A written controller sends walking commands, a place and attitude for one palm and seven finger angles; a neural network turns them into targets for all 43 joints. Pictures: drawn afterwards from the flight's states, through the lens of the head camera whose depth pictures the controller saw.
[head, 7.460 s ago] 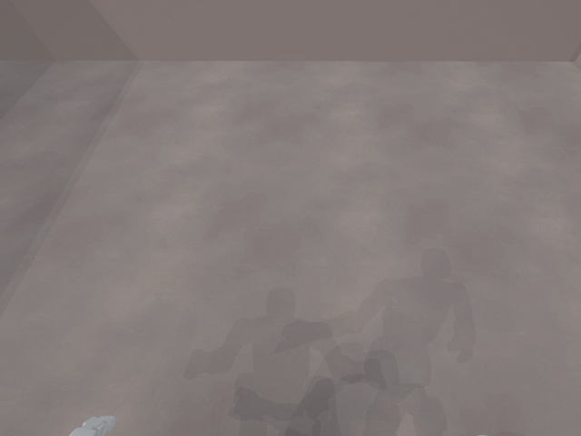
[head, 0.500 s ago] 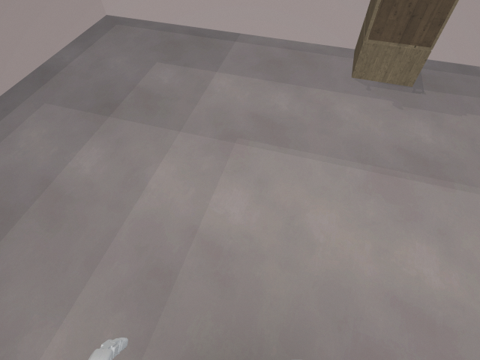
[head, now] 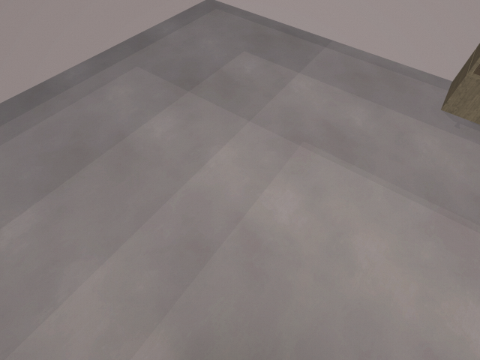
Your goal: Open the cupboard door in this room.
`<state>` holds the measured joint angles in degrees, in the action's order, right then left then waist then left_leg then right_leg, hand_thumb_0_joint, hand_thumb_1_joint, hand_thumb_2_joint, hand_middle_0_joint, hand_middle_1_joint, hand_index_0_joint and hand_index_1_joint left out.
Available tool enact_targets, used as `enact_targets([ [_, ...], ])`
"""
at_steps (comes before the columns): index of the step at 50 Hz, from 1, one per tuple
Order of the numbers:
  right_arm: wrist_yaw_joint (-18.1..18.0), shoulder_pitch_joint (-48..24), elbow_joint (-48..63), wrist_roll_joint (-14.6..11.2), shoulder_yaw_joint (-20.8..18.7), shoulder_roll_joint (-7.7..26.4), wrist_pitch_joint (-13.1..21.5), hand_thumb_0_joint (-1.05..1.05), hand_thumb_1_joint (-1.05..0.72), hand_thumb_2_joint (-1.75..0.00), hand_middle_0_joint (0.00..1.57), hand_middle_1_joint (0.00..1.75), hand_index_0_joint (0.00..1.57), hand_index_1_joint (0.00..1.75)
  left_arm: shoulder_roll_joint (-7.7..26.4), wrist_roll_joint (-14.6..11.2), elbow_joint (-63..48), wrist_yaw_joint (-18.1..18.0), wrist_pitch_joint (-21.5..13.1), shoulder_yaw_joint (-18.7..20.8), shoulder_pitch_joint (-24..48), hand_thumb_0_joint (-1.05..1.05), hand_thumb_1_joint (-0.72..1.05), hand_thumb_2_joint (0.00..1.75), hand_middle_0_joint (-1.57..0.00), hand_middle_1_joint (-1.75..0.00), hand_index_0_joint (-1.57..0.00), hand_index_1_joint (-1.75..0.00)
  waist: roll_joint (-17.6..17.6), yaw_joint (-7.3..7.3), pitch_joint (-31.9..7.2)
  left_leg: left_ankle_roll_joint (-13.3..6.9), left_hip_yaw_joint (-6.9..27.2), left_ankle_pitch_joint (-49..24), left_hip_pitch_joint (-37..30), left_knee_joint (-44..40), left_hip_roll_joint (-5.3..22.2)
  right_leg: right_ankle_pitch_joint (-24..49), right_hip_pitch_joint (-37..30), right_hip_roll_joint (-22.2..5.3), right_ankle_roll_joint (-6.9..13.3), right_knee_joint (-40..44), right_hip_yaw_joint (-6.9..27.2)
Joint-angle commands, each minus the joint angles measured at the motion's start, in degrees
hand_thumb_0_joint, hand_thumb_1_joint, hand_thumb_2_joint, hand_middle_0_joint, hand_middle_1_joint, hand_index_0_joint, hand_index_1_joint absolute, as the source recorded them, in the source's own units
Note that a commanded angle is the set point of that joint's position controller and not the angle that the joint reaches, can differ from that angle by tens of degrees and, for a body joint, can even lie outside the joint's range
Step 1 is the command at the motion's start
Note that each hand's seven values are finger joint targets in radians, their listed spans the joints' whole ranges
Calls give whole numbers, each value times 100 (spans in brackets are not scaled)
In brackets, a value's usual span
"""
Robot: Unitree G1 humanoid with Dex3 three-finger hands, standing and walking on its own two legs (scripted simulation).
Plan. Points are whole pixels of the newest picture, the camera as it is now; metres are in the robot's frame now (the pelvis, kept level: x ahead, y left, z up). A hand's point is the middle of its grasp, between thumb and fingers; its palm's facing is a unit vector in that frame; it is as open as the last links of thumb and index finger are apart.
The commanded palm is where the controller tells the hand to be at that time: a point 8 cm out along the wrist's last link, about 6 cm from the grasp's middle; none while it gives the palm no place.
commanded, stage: turn or walk to find it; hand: left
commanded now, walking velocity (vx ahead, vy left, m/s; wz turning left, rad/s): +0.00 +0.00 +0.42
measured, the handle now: out of the picture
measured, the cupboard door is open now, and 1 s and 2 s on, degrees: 0 0 0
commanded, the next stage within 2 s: none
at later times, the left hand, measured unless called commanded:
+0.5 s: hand out of the picture +0.05 +0.18 -0.13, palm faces +0.19 -0.94 -0.28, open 7.4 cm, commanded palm none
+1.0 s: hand out of the picture -0.10 +0.23 -0.17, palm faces +0.44 -0.86 -0.26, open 7.4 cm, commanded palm none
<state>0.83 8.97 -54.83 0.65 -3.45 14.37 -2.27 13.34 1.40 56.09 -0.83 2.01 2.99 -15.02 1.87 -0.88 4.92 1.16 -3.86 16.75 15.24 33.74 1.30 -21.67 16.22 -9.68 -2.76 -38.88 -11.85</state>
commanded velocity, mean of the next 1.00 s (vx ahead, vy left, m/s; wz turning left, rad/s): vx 0.00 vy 0.00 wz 0.42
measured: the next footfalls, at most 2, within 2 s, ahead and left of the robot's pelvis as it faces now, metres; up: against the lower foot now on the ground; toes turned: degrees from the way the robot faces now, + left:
right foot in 0.40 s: +0.04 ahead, -0.12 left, +0.00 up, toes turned +5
left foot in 0.84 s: -0.05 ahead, +0.12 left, +0.00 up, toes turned +27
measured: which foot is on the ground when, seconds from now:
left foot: down 0.00-0.40, up 0.42-0.82, down 0.84-1.00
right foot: up 0.00-0.38, down 0.40-0.84, up 0.86-1.00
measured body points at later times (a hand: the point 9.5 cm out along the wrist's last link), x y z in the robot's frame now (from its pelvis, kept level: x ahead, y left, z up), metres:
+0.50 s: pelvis -0.02 -0.03 +0.01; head +0.01 -0.06 +0.46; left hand +0.04 +0.23 -0.11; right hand +0.08 -0.27 -0.15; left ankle -0.04 +0.11 -0.67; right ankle +0.00 -0.13 -0.72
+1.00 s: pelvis -0.04 +0.01 +0.01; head -0.02 +0.05 +0.46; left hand -0.12 +0.27 -0.15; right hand +0.15 -0.18 -0.12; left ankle -0.08 +0.10 -0.72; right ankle -0.01 -0.13 -0.65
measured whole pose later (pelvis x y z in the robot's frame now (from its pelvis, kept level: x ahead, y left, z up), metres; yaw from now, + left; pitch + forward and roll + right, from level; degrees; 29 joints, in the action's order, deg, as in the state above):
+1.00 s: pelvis -0.04 +0.01 +0.01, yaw +24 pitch +0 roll +0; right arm -0.2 8.5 -54.3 0.9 -2.0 11.1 -0.8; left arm 15.5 1.2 57.0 -0.8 4.0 4.0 -12.5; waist 2.5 -1.1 4.9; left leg -1.9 -3.1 15.8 13.7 29.8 0.0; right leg -25.6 25.5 -6.3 -4.3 -61.4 -3.8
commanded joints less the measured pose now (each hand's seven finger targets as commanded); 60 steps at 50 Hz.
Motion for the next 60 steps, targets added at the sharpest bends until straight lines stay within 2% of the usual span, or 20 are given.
enact_targets([
  [1, -133, 802, 158, 63, -281, 1299, 144, 0, -90, -90, 20, 30, 20, 30, 506, -36, -701, -70, 13, 125, 568, 0, 90, 90, -20, -30, -20, -30, -1758, 486, -762, -1196, 2322, -2584, -975, -1583, 1991, -1294, 1554, 277, -95, -2297, 936],
  [5, -183, 93, 360, 49, -131, 909, 194, 0, -90, -90, 20, 30, 20, 30, 534, -45, -435, 29, -22, 138, 280, 0, 90, 90, -20, -30, -20, -30, -1016, 132, -599, -1004, 1454, -2684, -813, -1454, 1281, -277, 1414, 325, -160, -2379, 1018],
  [14, -146, 240, 393, 90, -228, 930, 124, 0, -90, -90, 20, 30, 20, 30, 380, -81, -662, -13, -50, 83, 453, 0, 90, 90, -20, -30, -20, -30, -1039, 252, -687, -1113, 1950, -2521, -652, -1315, 1209, -411, 678, 636, -141, -677, 965],
  [18, -116, 79, 480, 43, -257, 845, 99, 0, -90, -90, 20, 30, 20, 30, 467, -95, -575, -46, -158, 116, -112, 0, 90, 90, -20, -30, -20, -30, -848, -63, -849, -777, 1964, -2165, 90, -736, 828, 815, -704, 726, -79, 1248, 867],
  [19, -86, 106, 507, 0, -236, 636, 111, 0, -90, -90, 20, 30, 20, 30, 721, -46, -562, -74, -216, 164, -291, 0, 90, 90, -20, -30, -20, -30, -227, -141, -935, -449, 1624, -1261, 669, -186, 439, 1107, -1365, 203, 43, 1879, 1343],
  [20, -51, 191, 653, -25, -163, 234, 119, 0, -90, -90, 20, 30, 20, 30, 1220, 40, -578, -115, -263, 261, -357, 0, 90, 90, -20, -30, -20, -30, 1328, -139, -889, -27, 724, 647, 1711, 961, -408, 1581, -1793, -1217, 602, 2201, 2815],
  [21, -74, 4, 696, 31, -233, 427, 40, 0, -90, -90, 20, 30, 20, 30, 1317, -6, -673, -107, -239, 267, -276, 0, 90, 90, -20, -30, -20, -30, 1387, -238, -729, 20, 784, 1668, 1665, 2130, -377, 1585, -970, -1810, 1123, 2385, 3084],
  [22, -70, -10, 661, 57, -268, 513, -44, 0, -90, -90, 20, 30, 20, 30, 1151, -17, -743, -146, -223, 290, 7, 0, 90, 90, -20, -30, -20, -30, 1337, -123, -556, -9, 960, 1524, 1666, 2903, -249, 1132, -532, -1658, 1214, 2498, 3005],
  [24, 3, 217, 364, 74, -269, 455, -88, 0, -90, -90, 20, 30, 20, 30, 809, -30, -859, -110, -235, 167, 574, 0, 90, 90, -20, -30, -20, -30, 554, 181, -155, 66, 842, 720, 1692, 3622, -66, 1024, -215, -1014, 962, 2352, 1989],
  [25, 29, 345, 291, 79, -251, 396, -99, 0, -90, -90, 20, 30, 20, 30, 701, -29, -879, -102, -260, 128, 629, 0, 90, 90, -20, -30, -20, -30, 584, 218, -179, 125, 745, 474, 1646, 3682, -41, 1273, -246, -819, 870, 2279, 1640],
  [36, 5, -155, 323, -3, -58, 210, -16, 0, -90, -90, 20, 30, 20, 30, 1039, 42, -421, -94, -226, 241, -180, 0, 90, 90, -20, -30, -20, -30, 958, -216, -634, 245, 34, 992, 1010, 1302, 56, 3304, -1324, -1084, 1094, 1641, 972],
  [40, -23, 329, 212, -3, -47, 302, 84, 0, -90, -90, 20, 30, 20, 30, 1075, -18, -364, -81, -161, 275, 26, 0, 90, 90, -20, -30, -20, -30, 792, 79, -847, 116, -196, -187, -180, -598, 13, 3149, -977, -929, 640, 839, 505],
  [41, -16, 498, 183, 14, -111, 585, 139, 0, -90, -90, 20, 30, 20, 30, 933, -70, -404, -61, -118, 253, -20, 0, 90, 90, -20, -30, -20, -30, 95, 202, -986, -33, 197, -1005, -1023, -1152, 351, 2339, -235, -719, 341, 205, 307],
  [42, -24, 701, 230, 54, -238, 1130, 172, 0, -90, -90, 20, 30, 20, 30, 576, -86, -563, -25, -86, 193, -2, 0, 90, 90, -20, -30, -20, -30, -1518, 303, -998, -546, 1891, -2593, -1681, -1361, 1654, -85, 1096, 12, -61, -886, 42],
  [43, -79, 942, 156, 48, -287, 1383, 133, 0, -90, -90, 20, 30, 20, 30, 427, -42, -756, -38, -42, 87, 300, 0, 90, 90, -20, -30, -20, -30, -1761, 457, -865, -1130, 2348, -3585, -1456, -1481, 2278, -1583, 1495, 255, -149, -1782, 434],
  [45, -195, 729, 107, 61, -216, 1097, 149, 0, -90, -90, 20, 30, 20, 30, 519, -57, -662, -62, 30, 141, 690, 0, 90, 90, -20, -30, -20, -30, -1657, 413, -607, -1099, 2031, -3196, -956, -1469, 1830, -1004, 1584, 246, -110, -2499, 1038],
  [47, -199, 224, 267, 49, -121, 841, 188, 0, -90, -90, 20, 30, 20, 30, 533, -48, -471, 13, -6, 168, 425, 0, 90, 90, -20, -30, -20, -30, -1154, 142, -550, -962, 1465, -2995, -859, -1452, 1394, -327, 1490, 265, -142, -2639, 1023],
  [49, -193, 215, 298, 33, -121, 829, 220, 0, -90, -90, 20, 30, 20, 30, 536, -47, -391, 21, -4, 150, 305, 0, 90, 90, -20, -30, -20, -30, -915, 126, -662, -945, 1317, -3069, -970, -1479, 1239, -108, 1427, 307, -194, -2555, 1039],
  [55, -171, 466, 286, 61, -202, 869, 178, 0, -90, -90, 20, 30, 20, 30, 419, -64, -628, -8, -11, 106, 644, 0, 90, 90, -20, -30, -20, -30, -849, 306, -645, -1133, 1753, -2863, -1080, -1419, 1279, -357, 1279, 476, -236, -1555, 1047],
  [60, -141, 225, 398, 95, -252, 884, 112, 0, -90, -90, 20, 30, 20, 30, 345, -96, -681, -35, -56, 94, 436, 0, 90, 90, -20, -30, -20, -30, -1188, 198, -684, -1077, 2037, -2563, -505, -1264, 1143, -291, 404, 700, -129, -352, 940],
])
